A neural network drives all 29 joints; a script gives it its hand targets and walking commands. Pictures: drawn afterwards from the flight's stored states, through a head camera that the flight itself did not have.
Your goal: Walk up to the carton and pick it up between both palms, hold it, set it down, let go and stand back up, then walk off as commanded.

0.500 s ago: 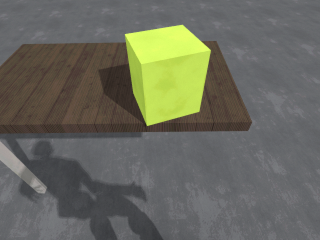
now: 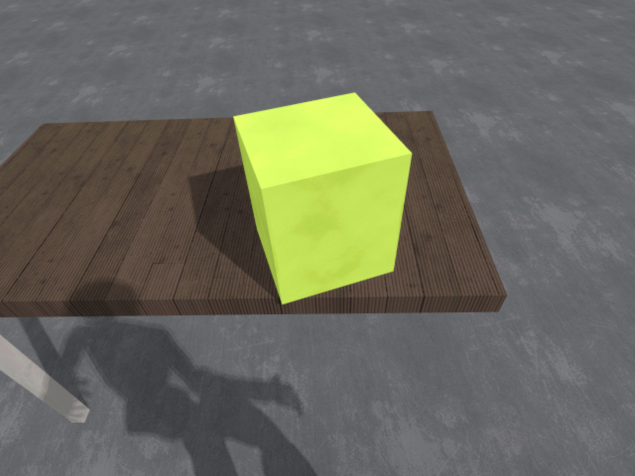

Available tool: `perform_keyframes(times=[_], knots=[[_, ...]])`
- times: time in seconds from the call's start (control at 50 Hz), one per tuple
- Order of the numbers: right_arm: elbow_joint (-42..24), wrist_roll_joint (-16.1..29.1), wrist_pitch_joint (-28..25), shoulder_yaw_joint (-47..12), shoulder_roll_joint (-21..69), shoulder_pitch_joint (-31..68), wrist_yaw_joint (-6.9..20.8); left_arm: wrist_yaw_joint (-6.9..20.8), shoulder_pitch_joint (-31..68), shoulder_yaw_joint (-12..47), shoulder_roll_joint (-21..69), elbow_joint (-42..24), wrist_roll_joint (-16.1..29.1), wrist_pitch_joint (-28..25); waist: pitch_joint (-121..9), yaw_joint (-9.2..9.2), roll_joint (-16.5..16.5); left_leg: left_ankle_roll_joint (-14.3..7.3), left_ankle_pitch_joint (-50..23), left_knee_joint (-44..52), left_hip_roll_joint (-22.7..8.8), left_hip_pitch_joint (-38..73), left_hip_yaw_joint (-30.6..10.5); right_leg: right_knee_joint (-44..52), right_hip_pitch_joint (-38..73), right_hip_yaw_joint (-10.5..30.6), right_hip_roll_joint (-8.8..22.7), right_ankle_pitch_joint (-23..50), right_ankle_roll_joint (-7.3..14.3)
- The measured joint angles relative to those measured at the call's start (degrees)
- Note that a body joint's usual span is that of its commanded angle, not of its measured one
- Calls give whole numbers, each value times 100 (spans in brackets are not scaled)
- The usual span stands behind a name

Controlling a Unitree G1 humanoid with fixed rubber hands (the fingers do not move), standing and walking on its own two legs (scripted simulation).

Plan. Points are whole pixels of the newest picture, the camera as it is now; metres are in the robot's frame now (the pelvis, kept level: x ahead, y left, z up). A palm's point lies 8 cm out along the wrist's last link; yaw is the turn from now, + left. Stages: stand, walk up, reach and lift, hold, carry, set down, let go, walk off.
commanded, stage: walk up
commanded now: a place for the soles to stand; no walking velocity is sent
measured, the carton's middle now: (318, 198) +0.56 +0.02 +0.05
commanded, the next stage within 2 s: none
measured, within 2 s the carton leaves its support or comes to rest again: neither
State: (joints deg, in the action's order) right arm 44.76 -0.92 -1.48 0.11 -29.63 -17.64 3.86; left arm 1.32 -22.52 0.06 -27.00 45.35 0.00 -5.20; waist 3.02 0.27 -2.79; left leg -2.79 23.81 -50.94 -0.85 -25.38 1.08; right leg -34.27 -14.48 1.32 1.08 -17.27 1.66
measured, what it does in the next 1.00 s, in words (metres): walks ahead: left foot, then right foot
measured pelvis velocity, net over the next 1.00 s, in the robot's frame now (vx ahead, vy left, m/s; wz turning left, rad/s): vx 0.15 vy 0.04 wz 0.00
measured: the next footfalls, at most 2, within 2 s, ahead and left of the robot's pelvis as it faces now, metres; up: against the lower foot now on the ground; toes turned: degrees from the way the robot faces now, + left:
left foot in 0.08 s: +0.15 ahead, +0.14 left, +0.00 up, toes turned +2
right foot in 0.40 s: +0.19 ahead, -0.09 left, +0.00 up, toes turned +1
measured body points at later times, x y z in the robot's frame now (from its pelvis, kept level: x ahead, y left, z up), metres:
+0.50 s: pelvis +0.12 +0.01 -0.01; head +0.13 +0.00 +0.44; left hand +0.18 +0.35 -0.10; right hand +0.19 -0.31 -0.12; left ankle +0.11 +0.13 -0.71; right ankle +0.18 -0.12 -0.73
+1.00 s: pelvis +0.15 +0.04 -0.01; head +0.17 +0.03 +0.43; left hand +0.25 +0.37 -0.10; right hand +0.25 -0.28 -0.12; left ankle +0.16 +0.15 -0.73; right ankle +0.19 -0.11 -0.73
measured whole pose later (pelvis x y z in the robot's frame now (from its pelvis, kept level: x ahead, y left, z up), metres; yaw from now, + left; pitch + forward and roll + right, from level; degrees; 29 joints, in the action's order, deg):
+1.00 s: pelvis +0.15 +0.04 -0.01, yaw +0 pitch -1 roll +0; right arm 46.0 -0.7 -1.2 0.1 -24.9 -13.8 2.2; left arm -0.6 -15.5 0.1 -26.8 45.4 0.0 -3.8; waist 3.5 -0.5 -0.9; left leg -1.6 22.2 -42.2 -0.2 -18.8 1.2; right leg -41.1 -21.4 1.8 1.6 -18.5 -1.0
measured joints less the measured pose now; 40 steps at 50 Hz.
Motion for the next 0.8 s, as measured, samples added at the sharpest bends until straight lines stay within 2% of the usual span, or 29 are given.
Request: perform_keyframes(times=[0.08,0.12,0.16,0.2,0.24,0.36,0.4,0.42,0.44,0.5,0.54,0.6,0.64,0.68,0.72,0.76,0.8], knots=[[-6,1,-82,1,-4,-20,4,0,37,1,0,1,0,7,-17,-9,-9,0,-307,1152,-2,232,-10,-330,-41,-8,55,-319,-104],[18,-2,-150,0,35,-62,-10,-3,121,0,2,11,-1,94,28,-22,69,46,-986,1154,63,282,44,-1203,-275,61,90,-612,-75],[39,-3,-152,-2,206,-118,-12,-6,194,0,-1,4,0,166,24,-53,183,64,-922,1109,116,406,50,-2180,-603,116,-25,-644,-73],[37,-1,-152,-1,321,-153,-12,-6,237,0,-4,0,0,167,22,-60,247,65,-818,1243,117,570,54,-2561,-873,117,-98,-651,-73],[37,2,-152,0,369,-174,-12,-5,250,0,-7,-3,0,160,20,-68,288,65,-798,1371,119,680,60,-2376,-1038,102,-63,-657,-73],[37,2,-149,0,350,-199,-12,-8,249,0,-8,-4,0,145,12,-83,299,65,-585,1392,121,769,63,-947,-1087,24,98,-593,-73],[39,2,-110,0,350,-174,-12,-44,231,-1,-9,-5,1,111,8,-82,298,65,-492,1348,118,769,63,-321,-941,-8,83,-148,-75],[39,2,-85,0,350,-150,-12,-73,207,-1,-6,-4,1,80,10,-84,270,65,-417,1270,94,773,56,-173,-883,-12,55,366,-84],[41,5,-64,1,354,-119,-15,-102,185,-1,-3,-1,0,54,14,-78,239,65,-329,1128,69,765,51,-201,-867,-14,27,589,-112],[40,12,20,2,368,9,-61,-151,158,-1,-4,0,0,26,14,-72,184,65,289,342,71,574,54,-325,-764,-4,27,349,-173],[36,12,30,2,355,103,-93,-176,158,0,-3,-1,0,26,13,-74,162,65,487,222,68,481,49,-326,-695,18,69,243,-173],[36,19,30,1,309,215,-116,-177,175,1,-2,0,0,41,11,-77,120,65,435,314,67,447,45,-391,-652,49,125,163,-208],[34,19,28,1,292,222,-130,-178,249,1,0,-1,0,81,11,-83,94,65,93,794,63,564,25,-596,-717,42,138,36,-256],[69,19,27,-1,316,225,-156,-184,358,0,1,9,0,184,59,-78,125,100,-384,930,83,620,17,-1017,-834,55,151,-227,-220],[121,19,25,-2,433,211,-157,-188,446,0,0,3,0,261,52,-78,200,110,-320,874,95,657,17,-1245,-862,54,113,-555,-175],[120,19,25,-1,485,219,-156,-188,508,0,-3,0,0,259,48,-73,256,111,-245,875,98,656,22,-1043,-798,56,89,-586,-142],[120,19,25,0,486,257,-157,-188,525,1,13,0,0,221,51,-76,238,113,-214,875,71,659,11,-728,-704,51,54,-172,-166]])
